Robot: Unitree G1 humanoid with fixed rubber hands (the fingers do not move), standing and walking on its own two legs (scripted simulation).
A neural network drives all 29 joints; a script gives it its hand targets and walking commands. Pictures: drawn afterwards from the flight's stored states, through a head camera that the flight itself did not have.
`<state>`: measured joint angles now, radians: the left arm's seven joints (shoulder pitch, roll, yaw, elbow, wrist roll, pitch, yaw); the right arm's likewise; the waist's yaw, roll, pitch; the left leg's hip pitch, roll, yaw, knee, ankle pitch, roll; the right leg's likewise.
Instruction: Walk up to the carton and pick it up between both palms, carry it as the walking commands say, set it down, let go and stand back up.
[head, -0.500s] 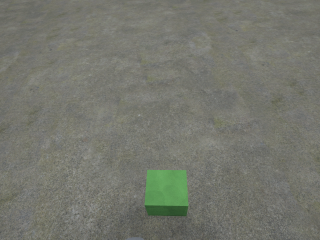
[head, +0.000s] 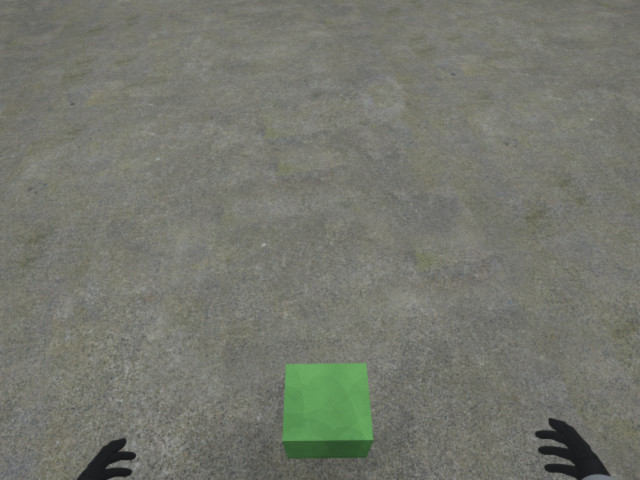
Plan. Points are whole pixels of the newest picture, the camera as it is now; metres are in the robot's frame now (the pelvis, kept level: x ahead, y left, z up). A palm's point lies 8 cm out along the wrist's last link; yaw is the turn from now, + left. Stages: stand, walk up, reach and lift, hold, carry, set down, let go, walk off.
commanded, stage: walk up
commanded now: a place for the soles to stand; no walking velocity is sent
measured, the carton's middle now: (326, 411) +0.40 +0.02 -0.68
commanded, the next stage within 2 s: stand in 0.60 s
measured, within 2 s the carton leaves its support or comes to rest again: neither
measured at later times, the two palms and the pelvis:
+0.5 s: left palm out of the picture +0.08 +0.33 -0.11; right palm out of the picture +0.08 -0.30 -0.10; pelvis -0.01 +0.01 +0.00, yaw +0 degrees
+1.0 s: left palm out of the picture +0.10 +0.31 -0.10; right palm out of the picture +0.11 -0.32 -0.10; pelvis +0.00 -0.01 +0.00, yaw +0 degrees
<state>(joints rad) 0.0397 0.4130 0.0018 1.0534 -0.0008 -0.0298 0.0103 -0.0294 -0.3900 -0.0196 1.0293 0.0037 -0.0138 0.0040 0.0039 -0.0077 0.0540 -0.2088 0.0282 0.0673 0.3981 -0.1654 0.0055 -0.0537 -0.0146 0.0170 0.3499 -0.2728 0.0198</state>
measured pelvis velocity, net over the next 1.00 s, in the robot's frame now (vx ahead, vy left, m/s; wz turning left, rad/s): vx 0.00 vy -0.01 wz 0.00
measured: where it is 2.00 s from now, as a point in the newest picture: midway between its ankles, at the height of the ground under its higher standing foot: outside the picture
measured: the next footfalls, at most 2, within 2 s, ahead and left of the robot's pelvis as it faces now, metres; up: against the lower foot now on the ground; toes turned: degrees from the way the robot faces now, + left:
none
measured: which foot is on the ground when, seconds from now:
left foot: down 0.00-1.00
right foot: down 0.00-1.00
